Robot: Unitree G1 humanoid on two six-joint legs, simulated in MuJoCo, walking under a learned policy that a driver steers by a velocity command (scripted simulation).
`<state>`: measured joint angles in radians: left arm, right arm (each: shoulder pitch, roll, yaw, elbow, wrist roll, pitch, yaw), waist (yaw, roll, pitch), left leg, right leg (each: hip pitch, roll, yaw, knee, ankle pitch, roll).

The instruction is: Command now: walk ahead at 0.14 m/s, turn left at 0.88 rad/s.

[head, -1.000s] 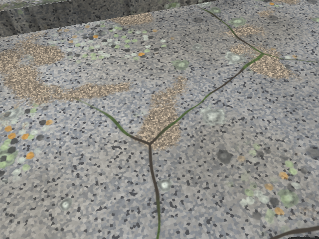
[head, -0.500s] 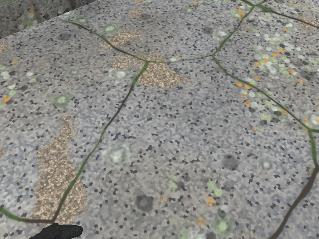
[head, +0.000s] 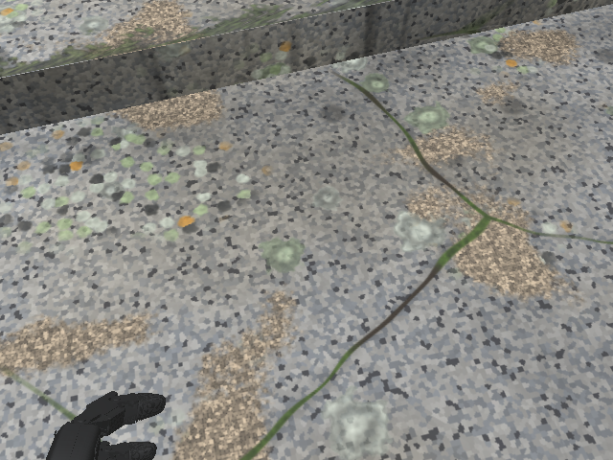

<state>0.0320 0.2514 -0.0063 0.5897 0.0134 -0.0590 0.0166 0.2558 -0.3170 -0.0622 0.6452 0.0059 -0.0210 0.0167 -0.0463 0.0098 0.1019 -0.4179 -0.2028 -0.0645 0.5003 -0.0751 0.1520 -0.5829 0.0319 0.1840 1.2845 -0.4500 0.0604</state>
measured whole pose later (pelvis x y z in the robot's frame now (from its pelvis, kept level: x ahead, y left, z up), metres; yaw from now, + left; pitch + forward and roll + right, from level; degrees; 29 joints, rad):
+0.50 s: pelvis +0.12 -0.09 +0.02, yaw +30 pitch +1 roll -1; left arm 0.10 0.26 0.06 0.65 0.02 0.00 0.06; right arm 0.21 -0.36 -0.09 0.56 0.03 0.07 -0.01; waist 0.00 0.05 0.07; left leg -0.60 0.02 -0.07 1.19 -0.36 -0.10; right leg -0.30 0.01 -0.04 0.43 -0.16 -0.01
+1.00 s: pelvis +0.11 -0.05 +0.02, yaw +53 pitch +3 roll -2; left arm 0.10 0.32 0.09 0.70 0.00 0.01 0.02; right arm 0.17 -0.30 -0.06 0.58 0.00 0.03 -0.03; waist 0.00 -0.03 0.05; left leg -0.30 -0.03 -0.10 0.49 -0.23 0.04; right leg -0.57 -0.01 0.01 0.99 -0.31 0.08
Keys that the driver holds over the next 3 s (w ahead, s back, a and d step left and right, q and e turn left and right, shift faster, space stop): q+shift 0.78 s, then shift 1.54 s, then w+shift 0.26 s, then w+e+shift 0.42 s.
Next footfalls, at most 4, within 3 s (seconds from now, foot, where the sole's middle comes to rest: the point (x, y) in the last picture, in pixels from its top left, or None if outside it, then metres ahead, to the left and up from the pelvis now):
0.28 right None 0.25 -0.16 -0.76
0.74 left None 0.06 0.05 -0.76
1.16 right None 0.26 -0.08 -0.76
2.68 left None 0.11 0.18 -0.76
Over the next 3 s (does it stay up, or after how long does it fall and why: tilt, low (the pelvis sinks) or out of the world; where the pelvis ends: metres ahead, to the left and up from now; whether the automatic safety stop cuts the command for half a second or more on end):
stays up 0.24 0.19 0.01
